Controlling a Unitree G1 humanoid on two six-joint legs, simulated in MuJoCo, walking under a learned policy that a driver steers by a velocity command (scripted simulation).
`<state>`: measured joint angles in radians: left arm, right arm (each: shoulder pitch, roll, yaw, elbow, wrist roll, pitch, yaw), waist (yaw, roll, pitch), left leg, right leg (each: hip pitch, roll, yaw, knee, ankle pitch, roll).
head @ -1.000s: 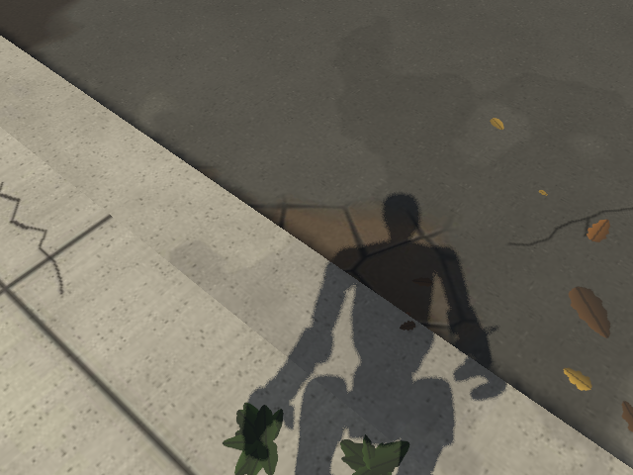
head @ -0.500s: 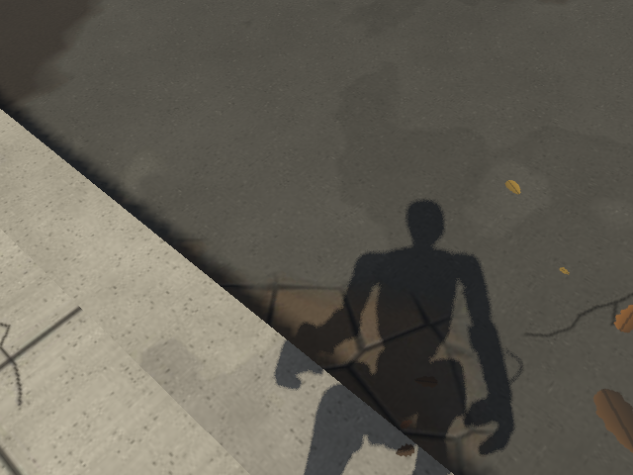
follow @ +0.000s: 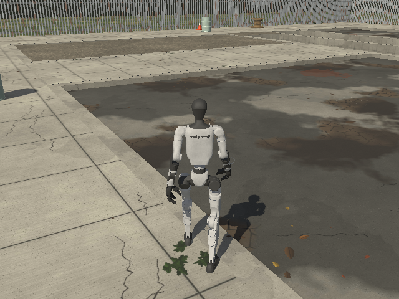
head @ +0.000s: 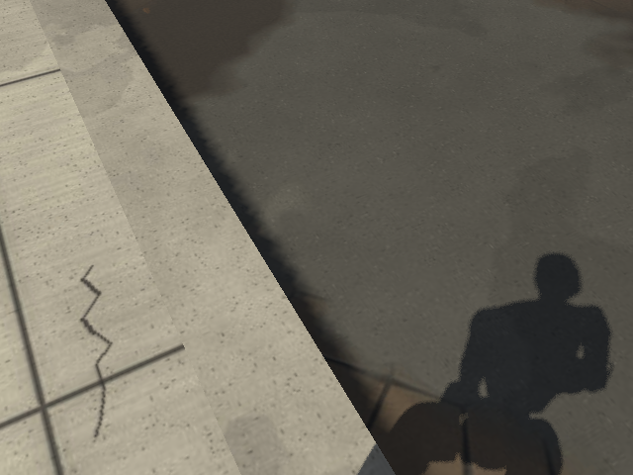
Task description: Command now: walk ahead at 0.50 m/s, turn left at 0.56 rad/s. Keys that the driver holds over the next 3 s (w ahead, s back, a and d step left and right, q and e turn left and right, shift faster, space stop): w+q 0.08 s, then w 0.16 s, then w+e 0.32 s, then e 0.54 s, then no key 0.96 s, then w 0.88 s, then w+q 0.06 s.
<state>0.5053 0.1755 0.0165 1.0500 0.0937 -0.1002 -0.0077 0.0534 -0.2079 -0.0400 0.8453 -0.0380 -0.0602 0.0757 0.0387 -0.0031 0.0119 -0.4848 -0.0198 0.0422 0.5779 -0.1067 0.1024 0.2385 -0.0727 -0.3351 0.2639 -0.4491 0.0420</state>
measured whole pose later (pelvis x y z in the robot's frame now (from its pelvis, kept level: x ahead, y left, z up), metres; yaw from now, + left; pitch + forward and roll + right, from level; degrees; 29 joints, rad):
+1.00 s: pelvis +0.48 +0.03 +0.02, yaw -14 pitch +3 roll -1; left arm 0.31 0.25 0.07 0.83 0.04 -0.10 -0.04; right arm 0.12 -0.25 -0.05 0.75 -0.04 -0.12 -0.03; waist 0.04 0.01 -0.02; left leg -0.40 0.01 0.05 0.45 -0.10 0.06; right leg -0.37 0.13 0.14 1.03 -0.58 0.00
